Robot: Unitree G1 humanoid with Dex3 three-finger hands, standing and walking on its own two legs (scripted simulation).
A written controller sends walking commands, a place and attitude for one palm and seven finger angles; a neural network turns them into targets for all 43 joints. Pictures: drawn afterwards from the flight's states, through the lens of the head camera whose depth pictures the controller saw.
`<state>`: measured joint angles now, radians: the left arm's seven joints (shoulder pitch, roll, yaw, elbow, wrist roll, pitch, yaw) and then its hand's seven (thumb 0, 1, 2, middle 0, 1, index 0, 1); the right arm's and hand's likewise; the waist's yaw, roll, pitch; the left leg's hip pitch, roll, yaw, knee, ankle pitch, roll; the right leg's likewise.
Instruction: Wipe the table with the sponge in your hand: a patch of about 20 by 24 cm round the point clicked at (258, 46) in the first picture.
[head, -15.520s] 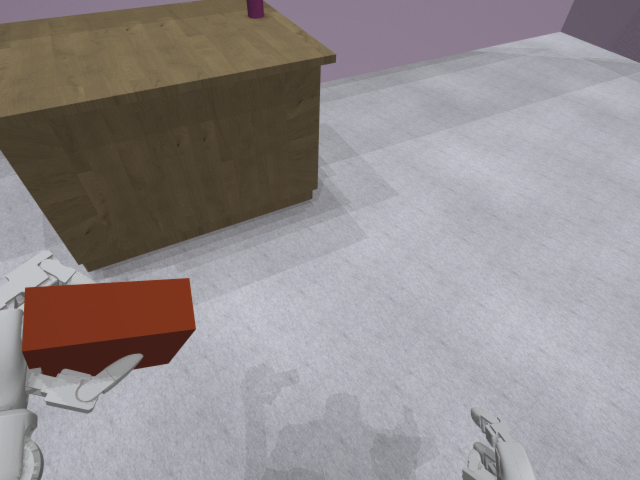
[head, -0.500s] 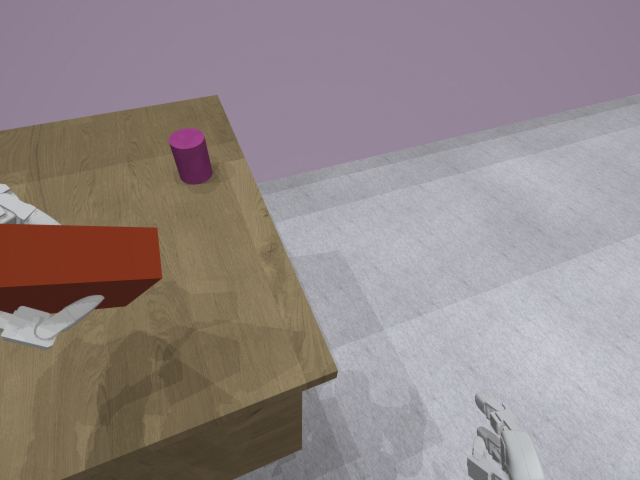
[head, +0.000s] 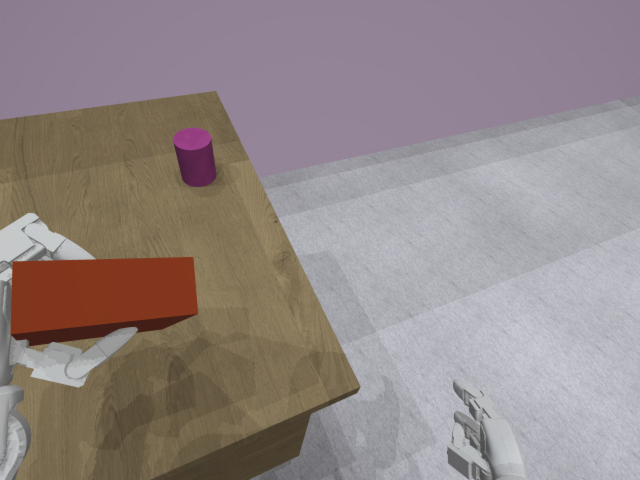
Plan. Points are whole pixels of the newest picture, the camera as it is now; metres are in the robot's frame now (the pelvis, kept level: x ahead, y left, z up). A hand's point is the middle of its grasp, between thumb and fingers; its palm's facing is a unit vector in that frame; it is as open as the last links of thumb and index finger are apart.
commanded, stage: come to a stop and stand still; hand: left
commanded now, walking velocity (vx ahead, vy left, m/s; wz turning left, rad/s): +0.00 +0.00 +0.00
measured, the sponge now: (130, 301) +0.24 +0.21 +0.14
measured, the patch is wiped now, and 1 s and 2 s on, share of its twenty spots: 0.00 0.00 0.00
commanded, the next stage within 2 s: look again from close up in 0.18 s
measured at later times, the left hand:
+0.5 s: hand (79, 323) +0.21 +0.24 +0.14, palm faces +0.39 -0.85 -0.35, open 9.2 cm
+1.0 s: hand (32, 275) +0.23 +0.27 +0.19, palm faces +0.48 -0.76 -0.43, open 9.2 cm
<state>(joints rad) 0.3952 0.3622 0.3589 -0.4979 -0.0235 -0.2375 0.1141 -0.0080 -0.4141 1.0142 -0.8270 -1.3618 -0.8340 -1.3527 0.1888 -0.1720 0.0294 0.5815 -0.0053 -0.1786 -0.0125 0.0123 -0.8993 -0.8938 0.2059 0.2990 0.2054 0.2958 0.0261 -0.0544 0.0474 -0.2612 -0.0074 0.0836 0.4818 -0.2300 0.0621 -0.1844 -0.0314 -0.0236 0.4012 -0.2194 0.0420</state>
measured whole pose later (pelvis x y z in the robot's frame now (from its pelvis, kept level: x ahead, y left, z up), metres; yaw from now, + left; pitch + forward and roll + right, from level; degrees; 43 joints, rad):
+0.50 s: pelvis -0.01 -0.01 +0.00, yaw +0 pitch -1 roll -2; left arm 0.42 0.35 0.33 -0.44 -0.03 -0.18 0.12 -0.01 -0.41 1.02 -0.83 -1.36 -0.83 -1.36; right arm 0.21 -0.19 0.02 0.58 0.01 -0.12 -0.04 0.01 -0.90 -0.89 0.21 0.30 0.20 0.30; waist 0.02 -0.02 0.05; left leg -0.24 0.00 0.07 0.46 -0.21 0.05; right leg -0.16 -0.02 -0.04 0.37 -0.20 0.03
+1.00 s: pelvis +0.00 -0.02 +0.00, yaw +2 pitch +3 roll -1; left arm 0.32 0.50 0.48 -0.37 -0.10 -0.30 0.11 -0.01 -0.41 1.02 -0.82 -1.37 -0.83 -1.36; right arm 0.24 -0.23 0.04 0.59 0.01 -0.18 0.03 0.01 -0.90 -0.89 0.21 0.30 0.21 0.30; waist 0.03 -0.01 0.03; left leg -0.32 -0.01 0.04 0.51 -0.23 0.04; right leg -0.25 -0.01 -0.03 0.46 -0.26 0.02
